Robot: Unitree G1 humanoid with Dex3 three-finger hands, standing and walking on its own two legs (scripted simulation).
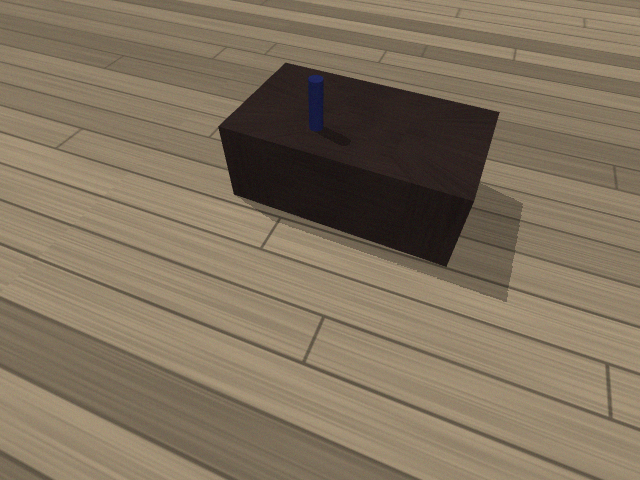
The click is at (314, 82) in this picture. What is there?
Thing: slim round
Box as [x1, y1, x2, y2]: [308, 75, 323, 131]
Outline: 312,75 308,78 309,127 310,129 316,131 322,128 323,79 319,75
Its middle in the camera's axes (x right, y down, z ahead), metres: -0.03 -0.48 +1.43
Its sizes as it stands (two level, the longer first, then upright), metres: 0.053 0.053 0.197
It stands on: a support 0.36 m high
